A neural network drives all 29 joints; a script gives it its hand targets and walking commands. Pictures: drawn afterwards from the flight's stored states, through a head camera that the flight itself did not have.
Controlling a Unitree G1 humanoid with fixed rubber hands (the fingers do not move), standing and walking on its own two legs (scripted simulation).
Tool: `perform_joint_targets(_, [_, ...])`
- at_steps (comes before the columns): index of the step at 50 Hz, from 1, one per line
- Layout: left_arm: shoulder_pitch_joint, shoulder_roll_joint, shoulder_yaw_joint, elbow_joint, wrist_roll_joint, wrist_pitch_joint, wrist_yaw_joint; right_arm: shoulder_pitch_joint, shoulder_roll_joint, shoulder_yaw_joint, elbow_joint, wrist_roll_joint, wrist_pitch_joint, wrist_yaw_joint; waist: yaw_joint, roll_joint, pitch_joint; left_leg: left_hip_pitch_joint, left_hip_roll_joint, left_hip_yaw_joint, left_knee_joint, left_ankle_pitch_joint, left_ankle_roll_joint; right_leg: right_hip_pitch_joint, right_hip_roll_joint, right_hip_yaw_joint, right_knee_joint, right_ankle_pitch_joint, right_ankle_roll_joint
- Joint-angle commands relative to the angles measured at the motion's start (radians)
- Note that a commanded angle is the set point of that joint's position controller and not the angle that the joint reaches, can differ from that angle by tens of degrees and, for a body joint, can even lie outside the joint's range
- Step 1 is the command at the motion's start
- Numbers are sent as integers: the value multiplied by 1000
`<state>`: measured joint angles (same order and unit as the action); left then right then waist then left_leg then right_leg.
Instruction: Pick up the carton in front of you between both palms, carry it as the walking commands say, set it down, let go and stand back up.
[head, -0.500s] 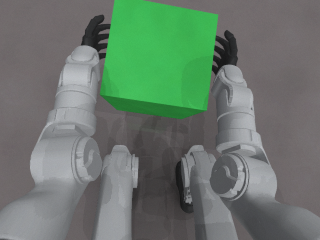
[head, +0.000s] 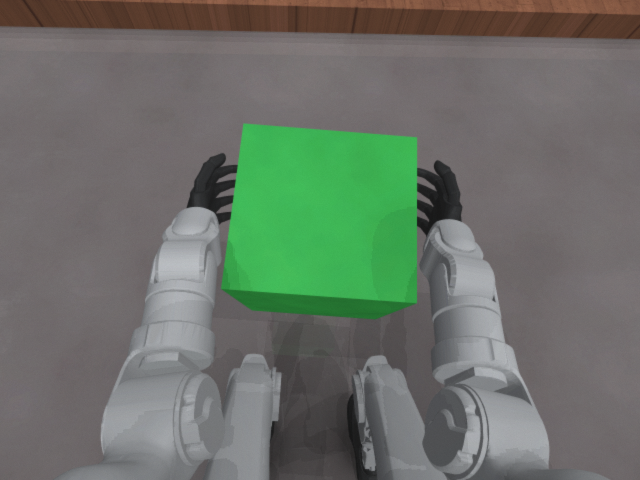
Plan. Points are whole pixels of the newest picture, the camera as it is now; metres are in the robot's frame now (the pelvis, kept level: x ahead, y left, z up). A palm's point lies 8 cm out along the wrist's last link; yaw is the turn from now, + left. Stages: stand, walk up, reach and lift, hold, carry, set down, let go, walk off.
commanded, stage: reach and lift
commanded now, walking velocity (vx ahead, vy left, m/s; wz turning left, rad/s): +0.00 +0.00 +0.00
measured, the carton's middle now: (320, 238) +0.44 +0.01 -0.11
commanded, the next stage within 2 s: hold in 1.88 s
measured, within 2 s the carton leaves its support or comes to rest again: neither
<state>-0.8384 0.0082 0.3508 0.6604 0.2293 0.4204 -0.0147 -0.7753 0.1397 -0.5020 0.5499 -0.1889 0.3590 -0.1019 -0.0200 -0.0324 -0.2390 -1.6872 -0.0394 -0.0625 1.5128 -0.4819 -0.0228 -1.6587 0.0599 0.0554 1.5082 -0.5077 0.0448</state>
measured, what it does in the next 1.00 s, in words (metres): rises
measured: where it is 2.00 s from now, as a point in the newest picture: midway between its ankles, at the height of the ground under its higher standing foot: (311, 456)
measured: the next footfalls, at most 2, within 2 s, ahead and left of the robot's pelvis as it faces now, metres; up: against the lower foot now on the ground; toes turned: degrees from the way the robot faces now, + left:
none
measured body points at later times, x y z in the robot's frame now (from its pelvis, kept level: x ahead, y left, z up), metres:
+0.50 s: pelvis +0.04 -0.01 +0.14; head +0.13 +0.01 +0.58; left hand +0.40 +0.15 +0.10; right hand +0.40 -0.15 +0.11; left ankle +0.09 +0.12 -0.54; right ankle +0.08 -0.13 -0.54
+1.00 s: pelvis +0.06 -0.01 +0.20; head +0.03 -0.01 +0.65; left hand +0.36 +0.15 +0.21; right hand +0.38 -0.15 +0.22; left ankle +0.09 +0.12 -0.54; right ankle +0.08 -0.13 -0.54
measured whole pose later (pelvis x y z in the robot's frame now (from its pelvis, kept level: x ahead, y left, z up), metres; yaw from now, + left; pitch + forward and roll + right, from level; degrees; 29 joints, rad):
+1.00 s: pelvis +0.06 -0.01 +0.20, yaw +1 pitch -3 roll +0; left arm -0.31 -0.16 0.29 0.41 0.32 0.63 -0.01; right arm -0.35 0.18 -0.34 0.44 -0.32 0.58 0.00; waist 0.01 -0.01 -0.03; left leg -0.20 -0.01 -0.06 0.47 -0.21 -0.01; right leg -0.19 0.02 0.08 0.49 -0.24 0.01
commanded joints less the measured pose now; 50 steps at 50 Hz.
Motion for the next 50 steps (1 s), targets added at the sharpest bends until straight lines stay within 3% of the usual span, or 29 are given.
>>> perform_joint_targets(1, [-562, -1103, -510, -18, -171, -51, -214, -574, 1048, 623, 126, 150, 21, 290, 23, 82, -788, 681, -121, 73, -235, 245, 7, 406, 130, -91, -220, 198, -9])
perform_joint_targets(12, [-387, -1135, -540, -57, -157, -70, -208, -372, 1063, 649, 126, 117, 6, 300, 19, 48, -634, 912, -109, 31, -446, 276, 22, 661, 110, -47, -439, 235, -21])
perform_joint_targets(24, [-179, -1133, -598, -140, -154, -57, -209, -144, 1072, 710, 82, 95, 24, 308, 20, 48, -439, 1181, -88, 0, -704, 377, 28, 1022, 78, 7, -705, 364, -37])
perform_joint_targets(38, [6, -1113, -681, -310, -194, 74, -222, 68, 1063, 789, -49, 125, 154, 333, 23, 17, -188, 1516, -63, -5, -1005, 490, 28, 1418, 36, 29, -1009, 519, -31])
perform_joint_targets(45, [36, -1079, -609, -312, -157, 158, -229, 88, 1013, 708, -47, 91, 230, 351, 29, 24, 38, 1567, -52, -1, -1117, 344, 30, 1451, 23, 27, -1124, 368, -40])
perform_joint_targets(50, [-63, -1089, -556, -278, -135, 155, -246, -16, 1018, 655, -23, 69, 228, 367, 25, 20, 75, 1572, -48, 6, -1123, 256, 38, 1438, 16, 19, -1139, 262, -49])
